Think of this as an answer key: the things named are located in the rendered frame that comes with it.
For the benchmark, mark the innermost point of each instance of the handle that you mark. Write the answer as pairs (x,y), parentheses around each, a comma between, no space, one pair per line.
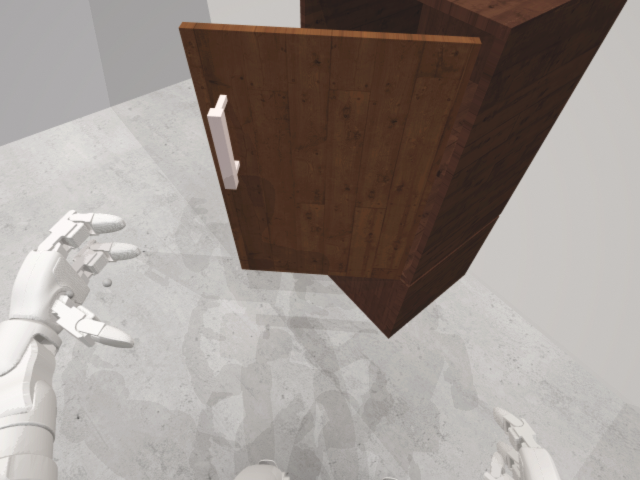
(219,130)

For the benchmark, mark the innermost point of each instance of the robot right hand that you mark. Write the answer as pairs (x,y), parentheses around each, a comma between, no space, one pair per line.
(531,463)

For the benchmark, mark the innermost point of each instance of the cupboard door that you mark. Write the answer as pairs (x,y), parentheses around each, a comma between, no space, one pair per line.
(339,135)

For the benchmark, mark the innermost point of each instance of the robot left shin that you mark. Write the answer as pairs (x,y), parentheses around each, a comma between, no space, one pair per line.
(267,462)

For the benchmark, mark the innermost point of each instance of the robot left forearm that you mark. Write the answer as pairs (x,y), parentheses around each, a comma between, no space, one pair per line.
(28,405)

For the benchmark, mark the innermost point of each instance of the robot left hand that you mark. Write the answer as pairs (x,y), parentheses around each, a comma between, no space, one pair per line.
(45,276)

